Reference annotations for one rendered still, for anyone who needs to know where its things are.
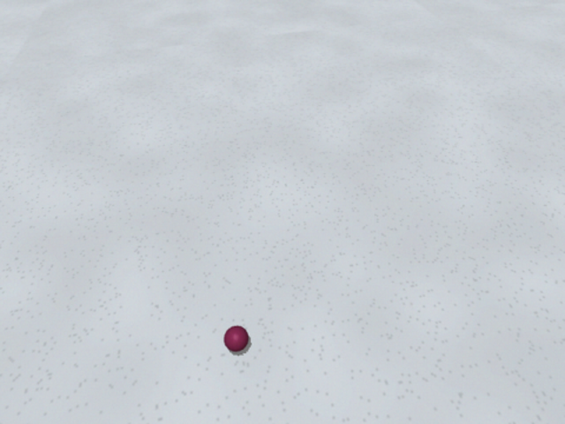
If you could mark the ball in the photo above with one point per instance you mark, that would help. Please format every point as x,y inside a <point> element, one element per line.
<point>236,338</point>

